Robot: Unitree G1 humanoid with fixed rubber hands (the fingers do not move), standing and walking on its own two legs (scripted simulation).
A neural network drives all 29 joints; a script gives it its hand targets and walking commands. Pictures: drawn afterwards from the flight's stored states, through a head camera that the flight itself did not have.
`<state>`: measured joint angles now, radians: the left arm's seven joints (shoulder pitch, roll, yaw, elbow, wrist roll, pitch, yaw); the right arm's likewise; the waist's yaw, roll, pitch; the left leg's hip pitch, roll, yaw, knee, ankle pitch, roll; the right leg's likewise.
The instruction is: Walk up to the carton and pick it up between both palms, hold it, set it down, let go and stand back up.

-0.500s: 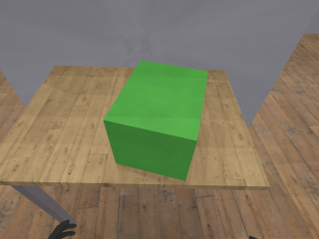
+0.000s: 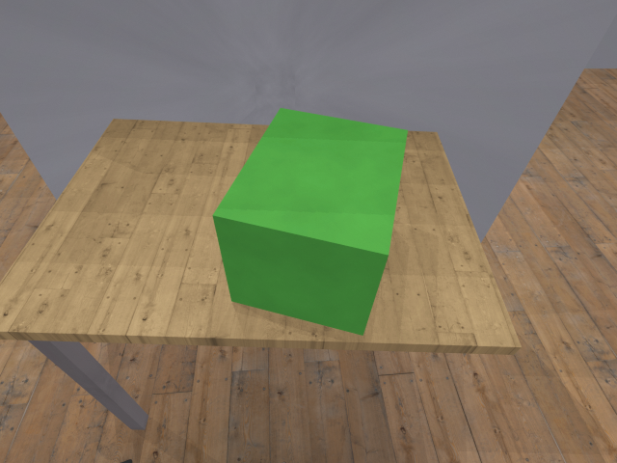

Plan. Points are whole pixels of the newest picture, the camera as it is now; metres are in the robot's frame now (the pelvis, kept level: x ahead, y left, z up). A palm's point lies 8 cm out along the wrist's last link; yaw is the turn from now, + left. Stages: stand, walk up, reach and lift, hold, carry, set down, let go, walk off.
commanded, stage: stand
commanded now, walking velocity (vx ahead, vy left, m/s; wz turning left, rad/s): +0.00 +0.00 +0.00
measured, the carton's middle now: (319, 215) +0.49 +0.00 +0.02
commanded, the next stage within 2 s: none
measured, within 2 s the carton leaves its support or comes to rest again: neither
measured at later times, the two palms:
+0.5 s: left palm out of the picture +0.05 +0.26 -0.11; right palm out of the picture +0.06 -0.27 -0.12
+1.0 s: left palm out of the picture +0.06 +0.25 -0.11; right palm out of the picture +0.06 -0.27 -0.12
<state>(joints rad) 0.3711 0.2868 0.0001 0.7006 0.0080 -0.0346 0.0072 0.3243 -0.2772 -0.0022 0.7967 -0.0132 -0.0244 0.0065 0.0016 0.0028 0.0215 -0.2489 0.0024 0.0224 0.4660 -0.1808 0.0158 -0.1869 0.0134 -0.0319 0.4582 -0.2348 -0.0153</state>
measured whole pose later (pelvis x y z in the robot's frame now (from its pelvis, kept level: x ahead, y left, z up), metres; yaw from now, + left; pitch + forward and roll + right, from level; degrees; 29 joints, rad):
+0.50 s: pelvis +0.01 +0.00 +0.00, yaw +0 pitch -2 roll +0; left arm 0.39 0.29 -0.02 0.74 0.00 -0.03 0.01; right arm 0.33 -0.28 0.01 0.82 -0.01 -0.02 0.00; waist 0.00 0.01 0.01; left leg -0.25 0.00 0.02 0.47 -0.19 0.01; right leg -0.19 0.01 -0.04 0.47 -0.25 -0.02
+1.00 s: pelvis +0.01 -0.01 +0.00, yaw +0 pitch -2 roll +0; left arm 0.36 0.28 -0.02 0.78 0.00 -0.03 0.02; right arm 0.33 -0.27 0.02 0.86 -0.01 -0.01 -0.01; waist 0.00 0.01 0.02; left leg -0.23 0.01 0.01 0.45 -0.19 0.00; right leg -0.17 0.02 -0.04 0.44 -0.25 -0.03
